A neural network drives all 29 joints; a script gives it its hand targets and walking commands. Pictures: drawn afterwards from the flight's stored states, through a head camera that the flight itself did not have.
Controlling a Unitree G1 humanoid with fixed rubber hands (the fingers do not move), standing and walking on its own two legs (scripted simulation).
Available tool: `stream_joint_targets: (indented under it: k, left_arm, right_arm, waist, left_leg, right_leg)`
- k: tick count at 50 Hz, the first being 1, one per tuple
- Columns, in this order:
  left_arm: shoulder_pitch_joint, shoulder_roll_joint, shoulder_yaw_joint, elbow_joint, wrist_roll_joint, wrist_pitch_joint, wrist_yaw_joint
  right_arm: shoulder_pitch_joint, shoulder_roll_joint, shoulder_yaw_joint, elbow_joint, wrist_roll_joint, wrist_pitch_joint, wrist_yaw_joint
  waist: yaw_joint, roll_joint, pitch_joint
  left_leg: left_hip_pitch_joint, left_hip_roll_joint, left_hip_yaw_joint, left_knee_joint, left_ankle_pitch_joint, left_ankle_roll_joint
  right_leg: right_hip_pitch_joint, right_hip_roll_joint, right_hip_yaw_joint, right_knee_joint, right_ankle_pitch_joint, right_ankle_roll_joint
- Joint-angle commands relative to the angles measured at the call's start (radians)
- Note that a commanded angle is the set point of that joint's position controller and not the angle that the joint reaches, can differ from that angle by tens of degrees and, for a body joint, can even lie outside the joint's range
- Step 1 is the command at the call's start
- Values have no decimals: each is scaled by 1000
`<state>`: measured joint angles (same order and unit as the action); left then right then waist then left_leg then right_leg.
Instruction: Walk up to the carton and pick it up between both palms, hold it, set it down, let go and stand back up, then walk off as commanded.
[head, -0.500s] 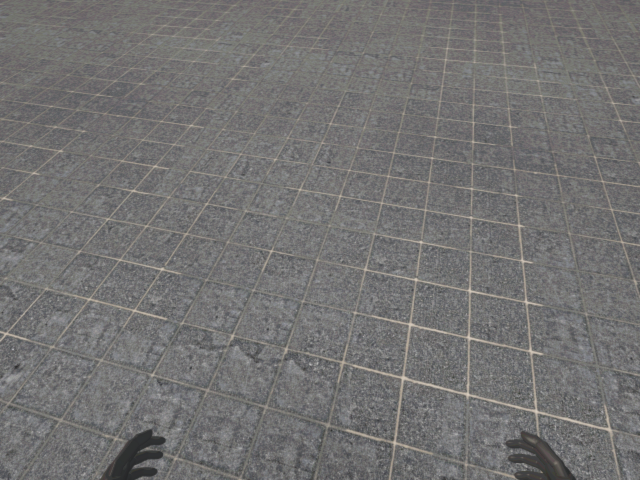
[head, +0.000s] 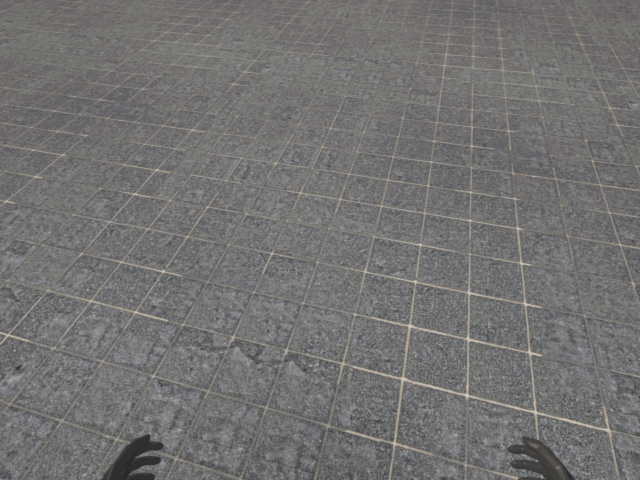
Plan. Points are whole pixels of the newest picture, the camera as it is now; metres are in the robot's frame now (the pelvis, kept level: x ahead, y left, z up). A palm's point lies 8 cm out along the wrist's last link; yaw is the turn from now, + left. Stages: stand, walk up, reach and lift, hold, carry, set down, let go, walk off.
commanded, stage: stand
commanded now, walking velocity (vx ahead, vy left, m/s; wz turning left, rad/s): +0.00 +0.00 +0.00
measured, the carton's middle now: out of the picture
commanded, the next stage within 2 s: none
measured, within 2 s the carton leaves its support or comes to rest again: neither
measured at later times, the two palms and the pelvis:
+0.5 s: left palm out of the picture +0.13 +0.29 -0.07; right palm out of the picture +0.13 -0.27 -0.09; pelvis -0.01 +0.00 +0.00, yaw +0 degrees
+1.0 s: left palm out of the picture +0.12 +0.29 -0.07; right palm out of the picture +0.12 -0.27 -0.09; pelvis -0.01 +0.00 +0.01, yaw +0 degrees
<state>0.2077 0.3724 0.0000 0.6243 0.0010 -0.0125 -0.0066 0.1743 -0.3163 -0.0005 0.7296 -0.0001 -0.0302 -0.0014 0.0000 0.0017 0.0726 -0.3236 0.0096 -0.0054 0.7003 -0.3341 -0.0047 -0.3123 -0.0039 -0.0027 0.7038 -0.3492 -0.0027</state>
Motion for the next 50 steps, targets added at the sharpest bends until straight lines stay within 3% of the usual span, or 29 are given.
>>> stream_joint_targets:
  k: [1, 4, 6, 7, 9, 10, 11, 12, 13, 14, 17, 20, 22, 26, 27, 29, 30, 32, 34, 36, 37, 41, 42, 43, 44, 45, 47, 49, 50]
  left_arm:
    - [-67, 179, 67, 22, 12, -44, 8]
    - [-68, 189, 70, 27, 13, -48, 10]
    - [-42, 205, 77, 44, 16, -52, 6]
    - [-64, 193, 72, 35, 16, -52, 6]
    - [-71, 182, 70, 35, 16, -55, 7]
    - [-74, 193, 65, 38, 28, -57, 6]
    - [-77, 184, 66, 34, 13, -53, 6]
    - [-65, 202, 78, 45, 12, -50, 7]
    - [-66, 175, 70, 42, 15, -48, 6]
    - [-88, 183, 69, 47, 27, -48, 10]
    - [-42, 178, 62, 59, 6, -44, 5]
    - [-52, 198, 68, 58, 17, -46, 8]
    - [-54, 184, 66, 62, 17, -50, 12]
    - [-73, 215, 80, 59, 15, -49, 8]
    - [-42, 204, 76, 66, 11, -50, 9]
    - [-37, 184, 73, 78, 11, -45, 6]
    - [-51, 180, 68, 74, 21, -50, 8]
    - [-53, 183, 68, 73, 17, -47, 5]
    - [-70, 190, 66, 71, 15, -47, 8]
    - [-85, 182, 68, 66, 20, -50, 5]
    - [-48, 181, 65, 84, 17, -49, 6]
    - [-66, 168, 61, 79, 17, -52, 6]
    - [-65, 200, 70, 82, 21, -49, 7]
    - [-86, 203, 69, 88, 19, -47, 10]
    - [-66, 171, 65, 87, 8, -51, 9]
    - [-63, 179, 60, 92, 14, -47, 9]
    - [-64, 190, 60, 94, 13, -52, 5]
    - [-73, 198, 70, 94, 13, -47, 3]
    - [-75, 181, 64, 92, 14, -45, 7]
  right_arm:
    - [-63, -240, -84, -8, -24, -34, 3]
    - [-31, -228, -77, -5, -16, -26, 4]
    - [-44, -244, -77, 10, -26, -28, 2]
    - [-58, -252, -84, -5, -20, -25, 5]
    - [-57, -242, -80, -9, -22, -27, 0]
    - [-57, -228, -75, 6, -19, -28, 0]
    - [-73, -236, -78, -3, -20, -30, 5]
    - [-65, -240, -80, -2, -20, -35, 5]
    - [-101, -256, -84, -2, -28, -35, 4]
    - [-68, -222, -79, 3, -18, -33, 8]
    - [-101, -248, -77, 7, -16, -31, 8]
    - [-78, -245, -85, 20, -20, -34, 4]
    - [-53, -237, -82, 25, -21, -35, 4]
    - [-69, -244, -78, 24, -19, -26, 7]
    - [-70, -230, -72, 34, -21, -23, 8]
    - [-86, -248, -76, 27, -25, -27, 6]
    - [-86, -251, -77, 16, -20, -29, 1]
    - [-91, -261, -77, 32, -18, -24, 5]
    - [-60, -225, -77, 26, -22, -25, 3]
    - [-70, -242, -72, 34, -27, -30, 3]
    - [-75, -242, -76, 40, -21, -26, 2]
    - [-90, -232, -73, 26, -24, -33, 6]
    - [-65, -243, -78, 42, -17, -26, 5]
    - [-78, -206, -65, 45, -19, -27, 5]
    - [-83, -229, -69, 35, -22, -25, 3]
    - [-85, -236, -77, 39, -19, -27, 4]
    - [-76, -242, -72, 48, -15, -35, 8]
    - [-50, -220, -68, 58, -16, -28, 8]
    - [-69, -229, -66, 37, -23, -36, 7]
  waist:
    - [10, 8, -126]
    - [-23, -6, -114]
    - [-13, 51, -94]
    - [-15, 8, -109]
    - [-2, -8, -114]
    - [-13, -12, -145]
    - [0, 32, -143]
    - [-5, 42, -136]
    - [20, 27, -119]
    - [-12, 11, -118]
    - [21, 53, -146]
    - [11, -17, -143]
    - [-13, 37, -136]
    - [-4, 7, -136]
    - [6, 67, -152]
    - [6, 41, -131]
    - [-1, -9, -130]
    - [8, 12, -145]
    - [-12, 23, -157]
    - [6, 36, -129]
    - [6, 7, -163]
    - [7, 4, -178]
    - [-16, 17, -174]
    - [-7, 50, -183]
    - [7, 27, -177]
    - [-8, 47, -156]
    - [-3, 38, -158]
    - [-15, 2, -164]
    - [2, 29, -165]
  left_leg:
    - [23, 77, -100, -177, 121, 72]
    - [58, 82, -97, -173, 95, 67]
    - [28, 90, -114, -191, 76, 77]
    - [30, 97, -109, -189, 73, 72]
    - [19, 87, -116, -183, 72, 74]
    - [60, 86, -104, -189, 79, 71]
    - [42, 92, -117, -198, 104, 77]
    - [37, 93, -130, -210, 100, 76]
    - [31, 106, -131, -218, 115, 82]
    - [14, 97, -126, -219, 103, 70]
    - [48, 97, -114, -220, 107, 73]
    - [55, 96, -107, -187, 153, 66]
    - [76, 84, -74, -194, 176, 65]
    - [52, 90, -105, -208, 107, 74]
    - [39, 107, -118, -230, 109, 79]
    - [26, 106, -124, -228, 111, 77]
    - [40, 98, -121, -235, 107, 72]
    - [46, 98, -110, -225, 120, 60]
    - [75, 92, -95, -211, 131, 63]
    - [59, 98, -105, -234, 105, 67]
    - [92, 99, -123, -236, 126, 76]
    - [65, 101, -105, -206, 193, 68]
    - [86, 81, -85, -207, 177, 57]
    - [77, 98, -101, -223, 172, 65]
    - [79, 96, -98, -217, 197, 66]
    - [82, 94, -93, -219, 180, 63]
    - [86, 102, -106, -221, 149, 60]
    - [70, 103, -110, -233, 140, 69]
    - [53, 106, -124, -236, 121, 71]
  right_leg:
    - [73, -98, 81, -173, 177, -57]
    - [15, -98, 94, -202, 123, -63]
    - [26, -97, 113, -199, 116, -63]
    - [23, -96, 92, -202, 106, -57]
    - [48, -104, 114, -199, 85, -64]
    - [48, -100, 99, -209, 85, -60]
    - [57, -96, 105, -191, 109, -58]
    - [53, -96, 97, -188, 127, -65]
    - [63, -90, 79, -185, 141, -58]
    - [77, -90, 78, -194, 141, -62]
    - [72, -109, 96, -201, 149, -64]
    - [69, -103, 95, -200, 173, -64]
    - [44, -101, 89, -198, 201, -57]
    - [49, -105, 100, -212, 132, -62]
    - [78, -102, 85, -190, 149, -59]
    - [86, -91, 85, -201, 144, -55]
    - [76, -94, 77, -203, 138, -57]
    - [75, -105, 84, -209, 143, -61]
    - [73, -117, 100, -234, 139, -63]
    - [52, -106, 97, -229, 95, -59]
    - [56, -100, 93, -232, 92, -60]
    - [100, -108, 76, -209, 216, -53]
    - [80, -108, 88, -213, 223, -55]
    - [95, -117, 83, -214, 181, -53]
    - [90, -109, 87, -217, 191, -48]
    - [71, -106, 72, -225, 186, -50]
    - [70, -118, 92, -226, 166, -62]
    - [92, -101, 77, -224, 156, -51]
    - [97, -102, 75, -219, 147, -55]
